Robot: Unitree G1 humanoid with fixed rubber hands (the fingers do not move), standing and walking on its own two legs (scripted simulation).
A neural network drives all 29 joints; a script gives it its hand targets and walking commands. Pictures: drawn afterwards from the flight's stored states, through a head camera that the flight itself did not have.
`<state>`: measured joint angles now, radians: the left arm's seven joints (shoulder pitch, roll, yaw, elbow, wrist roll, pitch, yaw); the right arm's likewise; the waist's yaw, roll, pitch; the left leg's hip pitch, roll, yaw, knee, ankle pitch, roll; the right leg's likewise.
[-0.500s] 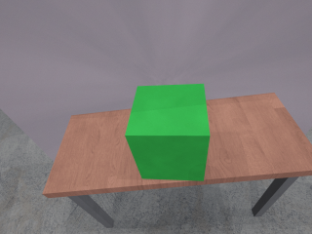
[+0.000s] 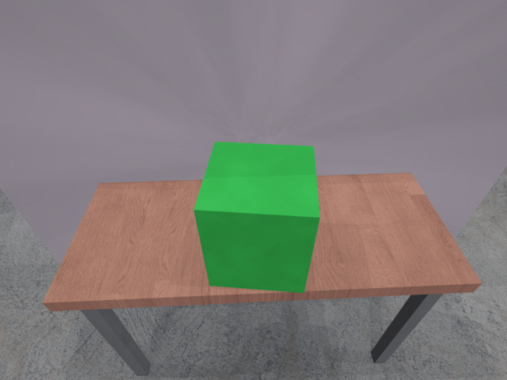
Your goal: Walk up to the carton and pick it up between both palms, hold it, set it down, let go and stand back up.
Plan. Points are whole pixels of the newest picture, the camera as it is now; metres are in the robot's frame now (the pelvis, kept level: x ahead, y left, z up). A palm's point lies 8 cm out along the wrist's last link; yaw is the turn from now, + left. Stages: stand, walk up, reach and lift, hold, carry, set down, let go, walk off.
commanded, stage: walk up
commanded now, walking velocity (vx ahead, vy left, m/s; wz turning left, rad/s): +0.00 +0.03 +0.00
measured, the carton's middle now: (259, 218) +0.47 +0.00 -0.03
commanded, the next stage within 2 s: none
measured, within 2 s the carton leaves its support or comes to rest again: neither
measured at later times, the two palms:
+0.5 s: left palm out of the picture -0.03 +0.23 -0.15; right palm out of the picture -0.09 -0.17 -0.15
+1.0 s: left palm out of the picture +0.00 +0.21 -0.14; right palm out of the picture -0.04 -0.17 -0.15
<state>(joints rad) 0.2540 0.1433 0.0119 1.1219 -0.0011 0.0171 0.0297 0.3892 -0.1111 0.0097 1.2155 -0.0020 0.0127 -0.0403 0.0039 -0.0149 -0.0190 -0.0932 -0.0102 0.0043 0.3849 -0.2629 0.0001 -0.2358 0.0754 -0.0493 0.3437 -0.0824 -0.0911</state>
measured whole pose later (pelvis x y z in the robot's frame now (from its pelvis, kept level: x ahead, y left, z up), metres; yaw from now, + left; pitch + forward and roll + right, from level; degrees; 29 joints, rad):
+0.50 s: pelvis -0.01 +0.03 +0.00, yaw +0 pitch -2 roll +2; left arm 0.33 0.11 -0.03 1.16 0.01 0.00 0.02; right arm 0.45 -0.10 0.01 1.22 -0.01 -0.01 -0.04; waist 0.02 -0.01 -0.04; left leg -0.08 -0.07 0.01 0.34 -0.23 0.04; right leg -0.27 0.01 -0.03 0.41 -0.10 -0.05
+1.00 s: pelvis +0.03 +0.02 +0.00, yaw +0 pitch +0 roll +0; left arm 0.33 0.08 -0.02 1.17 0.01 -0.02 0.04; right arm 0.39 -0.10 0.01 1.24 0.00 -0.01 -0.04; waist 0.02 0.03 -0.01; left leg -0.06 -0.03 0.00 0.36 -0.29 0.03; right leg -0.23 0.06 -0.04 0.38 -0.15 -0.07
